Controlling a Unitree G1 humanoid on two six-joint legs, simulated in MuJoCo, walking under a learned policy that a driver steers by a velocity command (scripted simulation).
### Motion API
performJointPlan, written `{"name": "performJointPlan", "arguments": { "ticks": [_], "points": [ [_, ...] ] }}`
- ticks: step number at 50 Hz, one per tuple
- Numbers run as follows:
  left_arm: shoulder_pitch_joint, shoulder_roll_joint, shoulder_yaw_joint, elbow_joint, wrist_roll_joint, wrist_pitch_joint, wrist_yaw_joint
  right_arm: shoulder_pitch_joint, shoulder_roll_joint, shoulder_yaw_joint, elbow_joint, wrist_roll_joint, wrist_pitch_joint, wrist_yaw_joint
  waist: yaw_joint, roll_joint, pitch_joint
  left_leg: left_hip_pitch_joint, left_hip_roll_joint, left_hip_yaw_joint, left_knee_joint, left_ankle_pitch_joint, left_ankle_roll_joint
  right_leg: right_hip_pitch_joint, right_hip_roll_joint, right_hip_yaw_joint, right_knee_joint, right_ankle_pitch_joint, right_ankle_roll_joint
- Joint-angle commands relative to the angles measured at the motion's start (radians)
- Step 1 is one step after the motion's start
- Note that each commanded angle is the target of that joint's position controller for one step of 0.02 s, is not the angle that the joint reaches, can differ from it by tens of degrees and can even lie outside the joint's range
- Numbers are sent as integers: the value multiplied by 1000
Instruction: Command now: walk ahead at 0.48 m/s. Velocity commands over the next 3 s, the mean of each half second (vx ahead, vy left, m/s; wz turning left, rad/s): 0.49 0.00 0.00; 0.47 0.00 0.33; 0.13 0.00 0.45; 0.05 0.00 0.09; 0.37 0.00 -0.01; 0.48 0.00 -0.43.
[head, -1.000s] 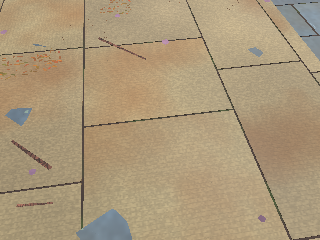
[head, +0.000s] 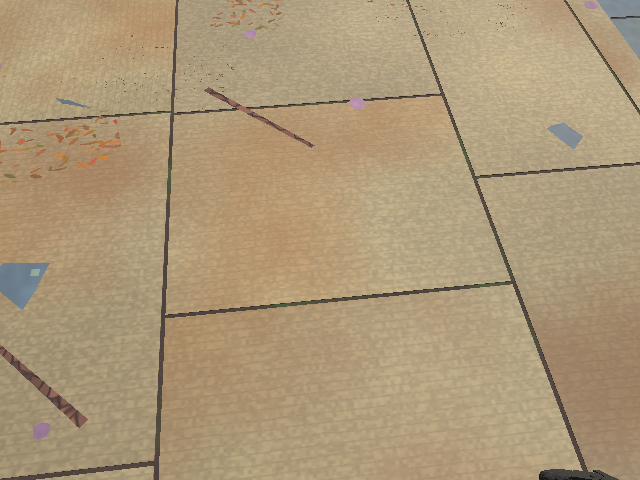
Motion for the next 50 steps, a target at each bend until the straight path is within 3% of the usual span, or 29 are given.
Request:
{"name": "performJointPlan", "arguments": {
  "ticks": [1,2,3,4,5,7,10,14,20,23,24,25,26,27,28,29,30,31,33,35,40,44,47,50],
  "points": [
    [-58,114,17,-116,-39,-64,-8,266,-137,-33,46,0,1,-4,-120,117,-192,649,345,-598,-373,-161,192,-631,-38,67,475,63,-49],
    [-98,115,24,-124,-28,-62,3,191,-111,-24,37,-8,-5,3,-79,31,-130,485,308,-472,-399,-46,167,-578,-86,49,406,145,-52],
    [-87,107,35,-119,-14,-46,12,156,-83,-16,38,-17,-12,8,-38,36,-102,377,263,-374,-425,15,146,-507,-122,49,346,188,-56],
    [-55,82,35,-112,-11,-29,13,154,-69,-12,50,-21,-13,11,-13,63,-92,315,239,-324,-454,23,145,-455,-136,50,311,207,-57],
    [-40,62,35,-108,-10,-16,15,171,-70,-13,63,-20,-15,10,-4,71,-79,281,226,-291,-479,36,156,-439,-141,41,283,210,-55],
    [-85,68,41,-130,-5,-1,18,205,-97,-16,85,-18,-17,-2,4,70,-35,247,217,-241,-519,58,171,-483,-152,27,213,255,-39],
    [-234,90,50,-181,8,-2,17,273,-131,-21,103,-18,-11,-27,-27,46,6,309,222,-221,-543,82,171,-624,-162,20,38,408,-8],
    [-384,68,42,-222,5,-16,1,343,-148,-21,115,-8,1,-44,-73,51,18,368,192,-152,-544,111,132,-612,-119,-20,-227,590,0],
    [-548,69,28,-284,-8,-29,-35,447,-162,-29,158,3,25,-51,-120,52,55,560,254,-144,-471,142,121,-637,-79,-38,-400,527,-19],
    [-494,110,41,-288,-10,-39,-47,420,-182,-40,155,5,39,-55,-66,84,10,621,278,-142,-368,363,94,-516,-39,-63,-441,414,-61],
    [-402,139,57,-265,-8,-41,-45,394,-188,-41,148,4,44,-55,-10,97,-50,612,255,-117,-260,549,77,-374,-1,-96,-454,403,-82],
    [-224,190,83,-209,-6,-40,-39,379,-165,-31,139,0,48,-54,70,85,-158,538,198,-74,-56,621,47,-128,13,-102,-452,423,-115],
    [-31,275,105,-173,7,-36,-28,392,-129,-13,112,-19,45,-53,122,-39,-321,308,130,-26,284,323,8,200,-194,140,-431,421,-187],
    [12,315,110,-150,13,-34,-37,528,22,28,119,-7,23,-39,43,-307,-446,-84,-59,-88,603,-397,-42,510,-405,628,-570,214,-335],
    [-13,207,82,-161,11,-37,-37,452,-98,1,128,24,0,-37,83,-185,-395,-186,-13,-230,716,-428,-17,463,-379,646,-630,136,-284],
    [-105,166,68,-180,9,-40,-32,354,-152,-15,94,45,-11,-37,68,-138,-252,-236,35,-213,721,-336,0,324,-355,474,-644,209,-232],
    [-194,143,57,-197,13,-42,-32,308,-150,-17,85,41,-10,-46,30,-47,-183,-187,90,-188,675,-239,-3,171,-323,347,-674,320,-208],
    [-241,115,51,-198,18,-46,-34,292,-137,-25,86,26,0,-53,3,-31,-126,-146,120,-185,615,-181,-9,58,-288,251,-712,374,-191],
    [-254,84,44,-180,30,-51,-36,341,-92,-29,100,25,32,-51,-41,-72,-95,-55,151,-191,559,-127,-11,-47,-242,132,-771,408,-173],
    [-234,107,51,-160,31,-56,-28,335,-67,-30,94,27,53,-52,-54,-65,-55,-84,155,-190,528,-87,-19,-84,-236,50,-803,473,-177],
    [-202,136,60,-144,35,-49,0,205,-68,-38,38,13,58,-43,-37,-44,-5,-210,137,-200,316,137,-41,-37,-223,-92,-830,557,-157],
    [-155,155,63,-134,26,-38,16,64,-42,-24,-18,4,53,-19,10,-30,35,-201,125,-106,123,241,-35,17,-225,-183,-837,573,-134],
    [-140,171,66,-130,18,-9,29,-14,-31,-17,-75,-6,51,3,22,-30,59,-190,91,-27,25,196,-26,87,-239,-246,-729,830,-117],
    [-171,215,78,-152,0,20,45,63,-79,-38,-98,-4,53,23,-36,-93,-28,-40,9,42,7,61,9,141,-250,-266,-541,1175,-87]
  ]
}}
